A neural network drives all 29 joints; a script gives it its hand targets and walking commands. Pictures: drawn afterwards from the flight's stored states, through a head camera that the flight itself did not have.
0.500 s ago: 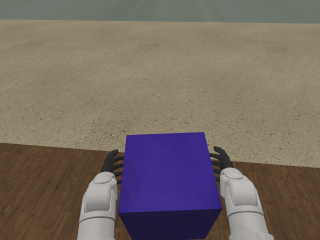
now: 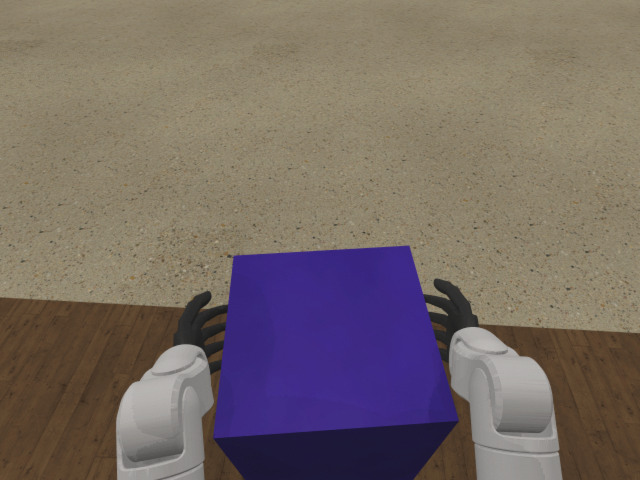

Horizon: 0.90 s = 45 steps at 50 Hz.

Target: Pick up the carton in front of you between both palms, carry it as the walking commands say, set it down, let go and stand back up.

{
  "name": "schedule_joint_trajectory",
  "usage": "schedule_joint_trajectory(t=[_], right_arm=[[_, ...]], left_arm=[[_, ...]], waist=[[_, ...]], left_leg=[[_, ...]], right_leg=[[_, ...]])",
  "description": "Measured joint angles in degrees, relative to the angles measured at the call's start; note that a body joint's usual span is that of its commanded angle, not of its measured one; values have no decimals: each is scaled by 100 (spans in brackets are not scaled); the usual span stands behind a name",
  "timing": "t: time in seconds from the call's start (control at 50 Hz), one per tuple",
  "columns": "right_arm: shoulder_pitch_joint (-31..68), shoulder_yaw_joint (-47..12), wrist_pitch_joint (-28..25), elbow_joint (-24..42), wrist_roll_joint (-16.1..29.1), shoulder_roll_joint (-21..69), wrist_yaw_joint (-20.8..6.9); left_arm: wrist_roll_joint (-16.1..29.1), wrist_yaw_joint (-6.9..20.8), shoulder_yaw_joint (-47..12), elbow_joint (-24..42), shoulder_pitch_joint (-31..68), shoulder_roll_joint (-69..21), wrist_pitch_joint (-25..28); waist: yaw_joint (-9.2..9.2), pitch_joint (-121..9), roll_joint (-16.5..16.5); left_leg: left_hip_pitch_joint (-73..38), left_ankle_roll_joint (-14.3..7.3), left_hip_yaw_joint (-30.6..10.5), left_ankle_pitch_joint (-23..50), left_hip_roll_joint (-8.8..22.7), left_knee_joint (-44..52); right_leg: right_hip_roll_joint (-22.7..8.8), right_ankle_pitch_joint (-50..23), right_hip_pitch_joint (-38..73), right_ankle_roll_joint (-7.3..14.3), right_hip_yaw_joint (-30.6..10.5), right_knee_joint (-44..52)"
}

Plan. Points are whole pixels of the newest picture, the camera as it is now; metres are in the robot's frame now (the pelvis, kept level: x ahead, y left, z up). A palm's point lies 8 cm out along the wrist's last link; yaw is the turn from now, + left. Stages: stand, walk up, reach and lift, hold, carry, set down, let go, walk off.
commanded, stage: carry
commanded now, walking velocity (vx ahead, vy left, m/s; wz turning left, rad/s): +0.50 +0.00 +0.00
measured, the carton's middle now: (328, 374) +0.27 +0.01 +0.00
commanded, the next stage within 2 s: none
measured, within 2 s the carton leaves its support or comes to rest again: neither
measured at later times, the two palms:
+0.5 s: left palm (244, 179) +0.56 +0.13 +0.09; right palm (424, 166) +0.59 -0.16 +0.08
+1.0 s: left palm (256, 94) +0.85 +0.14 +0.09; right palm (397, 92) +0.86 -0.16 +0.09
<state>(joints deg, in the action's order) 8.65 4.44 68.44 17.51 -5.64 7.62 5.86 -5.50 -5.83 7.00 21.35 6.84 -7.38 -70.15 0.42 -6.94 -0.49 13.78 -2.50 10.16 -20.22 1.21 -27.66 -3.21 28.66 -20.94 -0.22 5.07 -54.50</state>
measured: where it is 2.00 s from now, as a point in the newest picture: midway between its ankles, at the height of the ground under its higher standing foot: (338, 421)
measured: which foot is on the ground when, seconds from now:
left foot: down 0.00-0.24, up 0.26-0.62, down 0.64-1.00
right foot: up 0.00-0.20, down 0.22-0.68, up 0.70-0.86, down 0.88-1.00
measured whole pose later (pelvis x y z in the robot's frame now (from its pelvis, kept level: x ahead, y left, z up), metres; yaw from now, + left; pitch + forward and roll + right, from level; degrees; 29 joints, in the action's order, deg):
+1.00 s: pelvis +0.48 -0.02 -0.01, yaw +2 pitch +5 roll +0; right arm 39.4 13.2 68.4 -1.2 -3.0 1.1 8.2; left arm -4.2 -7.1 13.3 -0.8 40.0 -1.4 -69.2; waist -0.5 5.2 0.1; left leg 25.8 -4.9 9.9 -11.8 0.3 -32.7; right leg -0.7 21.5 -17.5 0.4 2.8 -34.7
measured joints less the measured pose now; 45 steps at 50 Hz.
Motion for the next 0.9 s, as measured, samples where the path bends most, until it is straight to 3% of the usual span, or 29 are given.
schedule_joint_trajectory(t=[0.06,0.18,0.22,0.24,0.28,0.32,0.36,0.5,0.58,0.64,0.68,0.7,0.76,0.84,0.9], right_arm=[[3,62,124,243,-13,0,36],[80,210,158,526,15,10,31],[59,241,149,537,0,3,20],[58,296,124,476,-2,-1,3],[69,372,105,285,-20,3,-27],[68,346,118,123,-44,1,-35],[85,292,100,14,-68,10,-38],[383,283,-152,5,-127,45,-42],[804,349,-143,13,-75,-83,41],[1362,401,-40,-332,15,-291,88],[1820,434,-35,-768,55,-386,124],[2067,453,-46,-1031,75,-433,145],[2556,511,7,-1672,159,-577,204],[2861,666,59,-2039,245,-664,216],[2966,770,29,-2034,260,-676,226]], left_arm=[[53,6,-2,-10,166,-15,-49],[-35,72,-112,86,296,-37,29],[-75,86,-162,39,317,-43,46],[-102,91,-203,-74,331,-46,99],[-150,95,-232,-297,341,-45,143],[-160,95,-205,-397,287,-39,122],[-146,91,-152,-401,229,-31,118],[-16,71,100,-338,493,-51,345],[57,20,122,-486,1034,64,366],[97,-21,161,-817,1586,256,264],[160,-34,202,-1177,2026,492,191],[202,-36,234,-1408,2269,614,164],[244,-61,308,-2007,2784,783,46],[203,-100,427,-2397,3167,773,-45],[171,-111,510,-2459,3317,718,17]], waist=[[-100,85,196],[-229,211,267],[-218,223,236],[-179,217,274],[-96,251,227],[-28,317,142],[44,383,82],[187,530,29],[129,597,64],[46,622,65],[-68,675,-92],[-126,751,-179],[-207,929,-217],[-208,1124,-97],[-192,1252,-25]], left_leg=[[-514,159,-95,88,99,622],[-1457,375,-208,-386,274,919],[-1497,447,-177,-870,412,110],[-1248,441,-223,-858,539,-699],[-408,351,-619,-694,454,-2581],[408,211,-733,-419,349,-3738],[1051,142,-681,-68,349,-3951],[2269,144,-527,676,301,-2456],[2263,58,-319,1395,111,-1334],[1779,-32,-55,2195,-77,-385],[1531,-354,53,1613,-176,-365],[1555,-423,75,1356,-210,-544],[1483,-350,72,1184,-197,-591],[1301,-388,46,1157,-146,-309],[1201,-336,6,1049,-130,-320]], right_leg=[[112,-231,-671,78,196,35],[198,-1749,-1012,135,629,2196],[248,-2122,-709,278,851,2552],[264,-2132,-699,455,928,2287],[252,-1750,-564,642,979,2052],[255,-1614,-245,610,965,2313],[274,-1618,99,581,932,2686],[253,-1312,1036,483,711,3324],[245,-785,1419,348,664,3093],[225,-179,1578,235,690,2442],[85,50,1350,157,575,1457],[89,163,1105,112,324,875],[271,547,483,142,-253,95],[281,360,166,151,-399,1251],[243,-870,270,80,-290,2026]])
